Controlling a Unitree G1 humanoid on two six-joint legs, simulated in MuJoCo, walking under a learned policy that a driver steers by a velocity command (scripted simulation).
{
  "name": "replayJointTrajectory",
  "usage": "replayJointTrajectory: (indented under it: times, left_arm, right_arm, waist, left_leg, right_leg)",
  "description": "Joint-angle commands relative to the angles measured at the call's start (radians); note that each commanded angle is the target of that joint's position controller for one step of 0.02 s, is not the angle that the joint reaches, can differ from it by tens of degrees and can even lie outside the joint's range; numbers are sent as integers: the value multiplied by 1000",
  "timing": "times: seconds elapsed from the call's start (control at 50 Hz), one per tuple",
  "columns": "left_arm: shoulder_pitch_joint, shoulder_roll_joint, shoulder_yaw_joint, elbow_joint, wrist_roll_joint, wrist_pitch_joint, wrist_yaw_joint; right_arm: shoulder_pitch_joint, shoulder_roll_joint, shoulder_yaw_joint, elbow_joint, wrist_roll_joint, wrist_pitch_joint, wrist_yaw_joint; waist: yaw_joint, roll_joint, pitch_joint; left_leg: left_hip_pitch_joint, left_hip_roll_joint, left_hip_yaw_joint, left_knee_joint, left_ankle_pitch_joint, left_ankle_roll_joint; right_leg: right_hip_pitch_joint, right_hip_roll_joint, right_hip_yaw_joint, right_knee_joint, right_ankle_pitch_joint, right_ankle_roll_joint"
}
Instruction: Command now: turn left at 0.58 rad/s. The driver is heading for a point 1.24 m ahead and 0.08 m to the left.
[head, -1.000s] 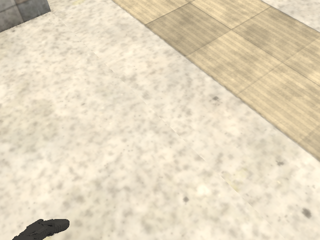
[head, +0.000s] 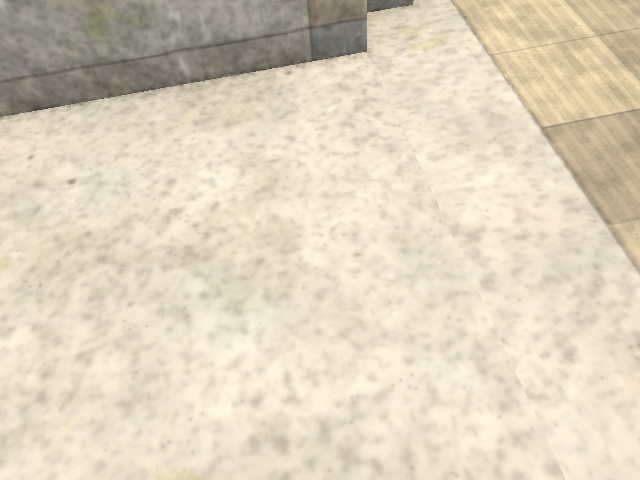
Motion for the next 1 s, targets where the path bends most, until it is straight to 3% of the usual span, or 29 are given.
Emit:
replayJointTrajectory:
  times: [0.02, 0.1, 0.18, 0.22, 0.24, 0.26, 0.28, 0.3, 0.32, 0.34, 0.36, 0.42, 0.5, 0.62, 0.66, 0.68, 0.7, 0.72, 0.74, 0.76, 0.78, 0.82, 0.86, 1.0]
  left_arm:
    - [-38, 140, 29, -76, -1, -5, 16]
    - [-14, 202, 51, -65, -8, 5, 13]
    - [-22, 229, 61, -55, -30, 4, -1]
    - [-35, 217, 59, -44, -48, 3, -4]
    - [15, 182, 51, -22, -41, 0, -8]
    - [6, 117, 31, -52, 5, -3, -14]
    - [-81, 116, 24, -109, 15, -10, -8]
    - [-132, 168, 38, -110, -2, -12, -3]
    - [-136, 177, 43, -101, -15, -8, -1]
    - [-119, 170, 46, -81, -9, -5, 7]
    - [-107, 180, 50, -77, -3, 0, 12]
    - [-70, 150, 42, -63, -10, -4, 2]
    - [-93, 121, 23, -59, -15, -2, -5]
    - [-103, 125, 17, -68, -26, -8, -22]
    - [-71, 109, 13, -60, -26, -17, -31]
    - [-43, 96, 9, -51, -20, -23, -38]
    - [-31, 119, 11, -54, -3, -28, -39]
    - [-23, 192, 23, -67, 14, -28, -34]
    - [-74, 176, 15, -51, 16, -28, -37]
    - [-125, 107, -3, -73, 8, -31, -41]
    - [-116, 101, -3, -69, 4, -32, -41]
    - [-98, 126, 1, -70, -2, -40, -39]
    - [-71, 123, -1, -69, -1, -42, -33]
    - [-44, 94, -9, -81, -6, -31, -29]
  right_arm:
    - [-60, -29, -1, -96, 8, -5, 2]
    - [-95, -3, 20, -131, 0, -9, 21]
    - [-54, -33, 7, -130, 5, -3, 36]
    - [25, -28, -2, -100, 2, -1, 40]
    - [67, -60, -15, -89, 0, -3, 32]
    - [100, -173, -43, -105, -2, -9, 16]
    - [89, -225, -44, -124, -38, -27, 21]
    - [100, -175, -32, -122, -51, -47, 26]
    - [57, -146, -19, -109, -44, -58, 23]
    - [6, -125, -14, -111, -24, -57, 14]
    - [-31, -104, -5, -115, -5, -52, 8]
    - [-35, -98, 1, -113, -13, -45, -5]
    - [-21, -92, 6, -97, -16, -43, -13]
    - [-26, -89, 17, -80, -26, -34, 3]
    - [-49, -65, 29, -75, -19, -33, 5]
    - [-52, -46, 37, -69, -13, -34, 5]
    - [-16, -23, 44, -60, -20, -40, 5]
    - [30, -5, 49, -59, -40, -51, 7]
    - [56, 1, 47, -58, -37, -56, 10]
    - [35, -35, 41, -46, -46, -56, 8]
    - [-8, -38, 35, -49, -43, -53, 8]
    - [-25, -24, 34, -53, -42, -39, 8]
    - [-17, -8, 36, -45, -33, -41, 12]
    - [3, 15, 35, -28, -32, -58, 10]
  waist:
    - [11, -201, -50]
    - [37, -244, -92]
    - [23, -266, -93]
    - [-24, -238, -100]
    - [-29, -152, -112]
    - [-16, 131, -119]
    - [-47, 293, -145]
    - [-95, 170, -173]
    - [-62, 123, -127]
    - [-34, 60, -111]
    - [-17, 70, -101]
    - [2, 75, -135]
    - [-21, 84, -138]
    - [-45, 106, -93]
    - [-15, 96, -89]
    - [9, 82, -89]
    - [-1, 40, -103]
    - [-45, -109, -123]
    - [-98, -269, -114]
    - [-80, -239, -95]
    - [-56, -221, -83]
    - [-37, -177, -45]
    - [-28, -134, -27]
    - [-9, -37, -33]
  left_leg:
    - [-102, 51, 43, -32, 39, -35]
    - [35, 97, 94, -260, -39, -26]
    - [183, 82, 154, -476, -1, 23]
    - [329, 45, 188, -701, 154, 76]
    - [470, 55, 127, -781, 292, 110]
    - [655, 293, -205, -794, 667, 196]
    - [623, 487, -439, -795, 871, 417]
    - [603, 453, -403, -822, 758, 440]
    - [568, 388, -314, -816, 677, 377]
    - [542, 329, -262, -809, 605, 319]
    - [515, 303, -238, -808, 608, 293]
    - [477, 261, -215, -809, 624, 290]
    - [482, 254, -222, -805, 524, 285]
    - [396, 257, -293, -790, 413, 299]
    - [383, 234, -297, -760, 425, 278]
    - [358, 208, -283, -746, 405, 247]
    - [317, 175, -265, -726, 324, 195]
    - [258, 93, -178, -621, 174, 136]
    - [291, 39, -68, -629, 29, 86]
    - [352, 65, -57, -647, 62, 58]
    - [360, 57, -50, -655, 121, 55]
    - [353, 60, -62, -668, 184, 67]
    - [349, 67, -75, -686, 210, 83]
    - [336, 79, -96, -701, 244, 81]
  right_leg:
    - [179, -215, 144, -149, 329, -184]
    - [204, -264, 100, -128, 373, -201]
    - [172, -293, 73, -92, 381, -186]
    - [126, -267, 21, -1, 336, -127]
    - [29, -227, -42, 110, 234, -58]
    - [-251, -116, -145, 415, -146, 46]
    - [-443, 7, -37, 634, -449, 92]
    - [-448, -9, 60, 743, -423, 89]
    - [-453, -23, 78, 757, -334, 77]
    - [-451, -33, 87, 722, -251, 75]
    - [-435, -33, 88, 695, -196, 80]
    - [-356, 6, 76, 667, -107, 92]
    - [-294, 2, 75, 467, -78, 98]
    - [-125, 8, 57, 258, -145, 73]
    - [-33, 15, 46, 91, -71, 56]
    - [56, 17, 39, -58, 61, 39]
    - [152, -35, 87, -92, 187, 18]
    - [216, -166, 201, -74, 407, -39]
    - [107, -228, 276, -93, 362, -144]
    - [53, -204, 267, -118, 245, -152]
    - [55, -149, 224, -107, 136, -108]
    - [40, -103, 176, -94, 44, -59]
    - [38, -76, 142, -72, 21, -39]
    - [70, -40, 108, -21, 41, -36]
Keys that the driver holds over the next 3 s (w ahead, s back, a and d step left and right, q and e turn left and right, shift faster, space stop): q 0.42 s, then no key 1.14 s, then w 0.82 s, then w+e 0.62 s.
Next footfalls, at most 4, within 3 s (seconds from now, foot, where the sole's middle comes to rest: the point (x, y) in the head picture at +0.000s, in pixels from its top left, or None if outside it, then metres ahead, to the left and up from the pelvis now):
0.24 left None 0.01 0.15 -0.78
0.70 right None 0.07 -0.08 -0.78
2.34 right None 0.47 0.09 -0.78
2.84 left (195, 399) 0.66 0.37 -0.78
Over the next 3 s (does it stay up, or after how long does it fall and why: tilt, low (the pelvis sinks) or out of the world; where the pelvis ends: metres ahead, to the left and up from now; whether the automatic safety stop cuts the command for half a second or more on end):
stays up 0.60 0.25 0.00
